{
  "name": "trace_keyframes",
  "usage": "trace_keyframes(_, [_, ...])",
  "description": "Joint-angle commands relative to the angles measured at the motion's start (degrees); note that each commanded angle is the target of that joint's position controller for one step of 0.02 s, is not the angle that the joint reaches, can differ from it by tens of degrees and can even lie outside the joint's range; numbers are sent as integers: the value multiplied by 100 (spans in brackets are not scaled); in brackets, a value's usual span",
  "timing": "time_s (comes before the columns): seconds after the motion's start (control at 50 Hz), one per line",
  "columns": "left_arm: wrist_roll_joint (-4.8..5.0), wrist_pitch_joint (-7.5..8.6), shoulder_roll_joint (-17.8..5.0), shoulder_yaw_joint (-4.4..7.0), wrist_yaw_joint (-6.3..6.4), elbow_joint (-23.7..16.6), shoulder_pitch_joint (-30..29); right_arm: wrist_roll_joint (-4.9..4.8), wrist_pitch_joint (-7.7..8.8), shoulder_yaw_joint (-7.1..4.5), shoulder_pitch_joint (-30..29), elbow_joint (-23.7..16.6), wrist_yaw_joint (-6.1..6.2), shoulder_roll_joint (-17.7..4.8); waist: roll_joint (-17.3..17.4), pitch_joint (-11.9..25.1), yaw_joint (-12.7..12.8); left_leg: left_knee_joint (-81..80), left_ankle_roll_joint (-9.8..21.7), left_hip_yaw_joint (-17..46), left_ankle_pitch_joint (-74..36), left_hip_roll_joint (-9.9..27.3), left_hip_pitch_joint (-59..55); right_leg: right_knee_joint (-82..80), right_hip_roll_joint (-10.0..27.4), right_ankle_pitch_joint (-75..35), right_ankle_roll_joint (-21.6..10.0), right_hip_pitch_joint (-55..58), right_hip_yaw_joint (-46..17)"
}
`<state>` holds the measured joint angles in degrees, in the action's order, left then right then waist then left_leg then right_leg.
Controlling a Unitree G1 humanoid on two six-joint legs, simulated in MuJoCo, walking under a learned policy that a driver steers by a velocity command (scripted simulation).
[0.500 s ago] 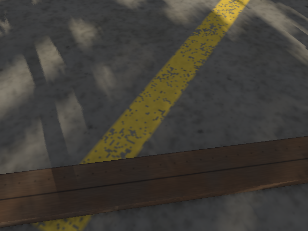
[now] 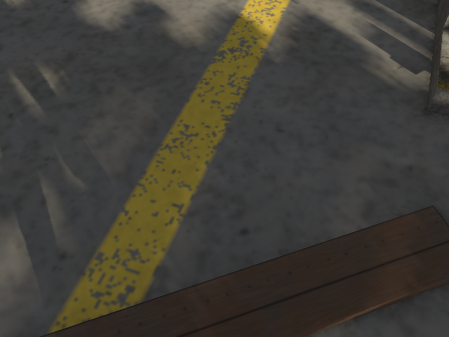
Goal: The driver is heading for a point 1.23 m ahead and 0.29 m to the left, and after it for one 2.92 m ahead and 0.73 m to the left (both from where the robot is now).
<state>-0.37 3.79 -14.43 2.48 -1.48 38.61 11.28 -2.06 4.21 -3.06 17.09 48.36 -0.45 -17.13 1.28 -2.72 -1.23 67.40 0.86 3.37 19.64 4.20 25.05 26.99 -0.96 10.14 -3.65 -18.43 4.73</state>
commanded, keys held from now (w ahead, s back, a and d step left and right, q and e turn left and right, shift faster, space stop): w+q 0.66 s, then w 0.22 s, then no key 0.12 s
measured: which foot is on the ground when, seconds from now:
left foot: up 0.00-0.34, down 0.36-0.88, up 0.90-1.00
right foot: down 0.00-0.44, up 0.46-0.82, down 0.84-1.00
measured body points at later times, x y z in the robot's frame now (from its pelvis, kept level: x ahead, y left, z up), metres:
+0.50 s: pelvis +0.27 +0.06 +0.01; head +0.32 +0.07 +0.46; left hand +0.27 +0.34 -0.12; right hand +0.50 -0.14 -0.09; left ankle +0.35 +0.17 -0.69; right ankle +0.12 -0.10 -0.62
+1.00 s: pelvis +0.55 +0.08 +0.04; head +0.58 +0.07 +0.49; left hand +0.53 +0.37 -0.05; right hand +0.79 -0.09 -0.06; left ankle +0.42 +0.17 -0.61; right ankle +0.64 +0.01 -0.69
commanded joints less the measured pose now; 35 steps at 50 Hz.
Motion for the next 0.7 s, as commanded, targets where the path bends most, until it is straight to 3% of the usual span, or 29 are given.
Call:
trace_keyframes(0.02, [-22, 260, -555, 222, 3, -140, 162, 12, -112, -115, 291, -255, 6, -329, -584, 563, 15, 142, -43, 283, -705, 395, 882, -1715, 1510, -1105, -803, 1142, -1296])
trace_keyframes(0.08, [-72, 322, -642, 269, 65, 80, 236, 20, -212, -125, -38, -364, 35, -251, -466, 184, 18, -233, -144, 439, -1257, 339, 1348, -1942, 1478, -1553, -756, 1076, -640])
trace_keyframes(0.18, [-83, 226, -648, 250, 184, 353, 470, 61, -243, -107, -565, -517, -22, -168, -433, -125, 205, -998, -143, 322, -2091, 212, 1983, -1973, 1480, -1704, -598, 1663, 5])
trace_keyframes(0.26, [-31, 21, -792, 282, 224, 566, 863, 76, -254, 9, -1419, -969, -169, 22, -308, -482, 533, -1740, -28, -153, -1820, 161, 2525, -1847, 1689, -2081, -492, 2304, 309])
trace_keyframes(0.28, [12, -43, -863, 303, 251, 641, 963, 105, -255, 75, -1651, -1135, -225, 166, -349, -531, 599, -1794, 34, -304, -1493, 187, 2650, -1789, 1852, -2406, -486, 2484, 351])
trace_keyframes(0.32, [62, -154, -993, 318, 274, 642, 976, 75, -234, 111, -1955, -1392, -346, 180, -283, -592, 621, -2207, 193, -820, -874, 18, 2359, -1561, 1802, -3172, -442, 2431, 609])
trace_keyframes(0.36, [67, -198, -1211, 338, 343, 631, 891, 68, -230, 26, -1709, -1489, -380, 34, -621, -109, 337, -2369, 390, -1241, -607, -426, 1429, -923, 1781, -5366, -359, 2527, 788])
trace_keyframes(0.38, [89, -229, -1322, 350, 387, 624, 813, 52, -247, -64, -1276, -1453, -369, -136, -848, 226, 43, -2441, 517, -1335, -430, -676, 824, -343, 1770, -6386, -302, 2586, 851])
trace_keyframes(0.4, [55, -264, -1123, 293, 421, 582, 991, 35, -245, -232, -674, -1226, -346, -457, -650, 784, -176, -2089, 766, -1496, -168, -1110, -362, 679, 1532, -7473, -179, 2039, 989])
trace_keyframes(0.42, [62, -181, -1189, 252, 452, 453, 685, -25, -255, -458, 498, -1043, -271, -767, -642, 1406, -912, -2418, 1303, -750, -270, -1002, -2441, 2157, 1262, -6781, 72, 530, 1018])
trace_keyframes(0.44, [131, 12, -1150, 214, 341, 334, 422, -52, -330, -601, 1191, -771, -153, -1003, 104, 1667, -1240, -3610, 1512, 122, -1075, -495, -4098, 3732, 701, -2457, 383, -842, 694])
trace_keyframes(0.46, [170, 188, -619, 59, 213, 39, 396, 102, -298, -607, 980, -855, -68, -1240, 1090, 2178, -743, -4338, 2075, 2945, -14, 852, -4725, 5316, -51, 1589, 433, -1943, -117])
trace_keyframes(0.48, [231, 375, -778, 76, 98, -69, -171, 249, -193, -489, 679, -1073, -42, -936, 364, 2187, -881, -4710, 1967, 3482, 123, 1032, -4167, 5423, 183, 1598, 212, -2075, -1170])
trace_keyframes(0.5, [301, 431, -755, 95, 56, -244, -500, 248, -99, -412, 430, -1110, -59, -772, -8, 1481, -681, -4896, 1813, 3234, 14, 1003, -3364, 4997, 327, 1359, 116, -2173, -1237])
trace_keyframes(0.52, [227, 430, -723, 111, 77, -236, -431, 161, -26, -345, 111, -1112, -108, -584, -322, 906, -307, -4986, 1636, 2745, -342, 771, -2573, 4488, 535, 1187, 104, -2010, -1180])
trace_keyframes(0.54, [128, 407, -690, 139, 113, -171, -311, 141, -3, -314, -220, -1171, -114, -410, -196, 645, -62, -5071, 1555, 2320, -664, 523, -2043, 4109, 653, 1079, 130, -1780, -1127])
trace_keyframes(0.56, [122, 344, -684, 152, 108, -87, -84, 174, -1, -268, -399, -1272, -97, -277, 25, 514, 111, -5146, 1572, 2050, -829, 380, -1571, 4110, 683, 1048, 183, -1481, -1108])
trace_keyframes(0.58, [109, 286, -752, 186, 110, -58, 13, 149, 18, -246, -488, -1335, -71, -229, 24, 397, 205, -5318, 1565, 1928, -861, 334, -1241, 3901, 693, 962, 240, -1361, -1078])
trace_keyframes(0.62, [30, 189, -597, 143, 117, -117, -120, 102, 15, -261, -437, -1317, 17, -339, 4, 217, 286, -5442, 1513, 1554, -991, 210, -705, 3189, 654, 642, 429, -1243, -894])
trace_keyframes(0.66, [-47, 136, -217, -36, 91, -329, -768, 65, -100, -337, -354, -1294, 128, -574, 161, -13, 108, -5483, 1346, 995, -915, -151, 15, 1682, 356, 259, 608, -623, -484])
trace_keyframes(0.68, [-45, 147, -235, -33, 41, -265, -798, 133, -96, -369, -250, -1296, 139, -669, 337, 217, 45, -5397, 1338, 939, -1054, -111, -105, 1612, 251, -233, 675, -361, -410])
trace_keyframes(0.7, [-2, 142, -364, -4, 13, -223, -773, 134, -93, -389, -187, -1295, 123, -728, 473, 323, 17, -5321, 1287, 930, -1016, -48, -279, 1366, 233, -514, 717, -299, -460])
